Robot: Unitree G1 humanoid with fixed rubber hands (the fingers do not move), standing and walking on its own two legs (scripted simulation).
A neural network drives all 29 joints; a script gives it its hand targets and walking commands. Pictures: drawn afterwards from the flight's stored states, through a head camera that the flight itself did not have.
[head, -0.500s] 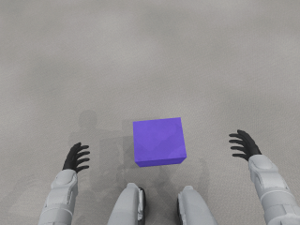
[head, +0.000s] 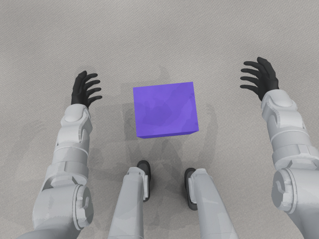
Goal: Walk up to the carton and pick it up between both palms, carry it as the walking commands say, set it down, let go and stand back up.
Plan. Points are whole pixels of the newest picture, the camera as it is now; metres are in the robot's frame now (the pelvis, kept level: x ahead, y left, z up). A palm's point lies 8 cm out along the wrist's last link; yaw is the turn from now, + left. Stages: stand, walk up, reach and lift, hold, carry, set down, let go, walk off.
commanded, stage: reach and lift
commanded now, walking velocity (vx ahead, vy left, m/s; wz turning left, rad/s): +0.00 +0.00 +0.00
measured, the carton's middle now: (164, 113) +0.46 +0.01 -0.53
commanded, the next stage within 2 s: none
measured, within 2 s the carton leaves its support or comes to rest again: neither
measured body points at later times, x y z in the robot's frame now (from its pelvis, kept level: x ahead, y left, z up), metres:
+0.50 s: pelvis +0.00 +0.00 -0.06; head +0.29 -0.01 +0.28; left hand +0.46 +0.20 -0.19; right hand +0.48 -0.24 -0.19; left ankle +0.09 +0.13 -0.63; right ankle +0.05 -0.13 -0.63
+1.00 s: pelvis -0.04 +0.00 -0.20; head +0.30 -0.02 +0.10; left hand +0.47 +0.20 -0.35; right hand +0.48 -0.23 -0.35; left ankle +0.09 +0.13 -0.63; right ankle +0.05 -0.13 -0.63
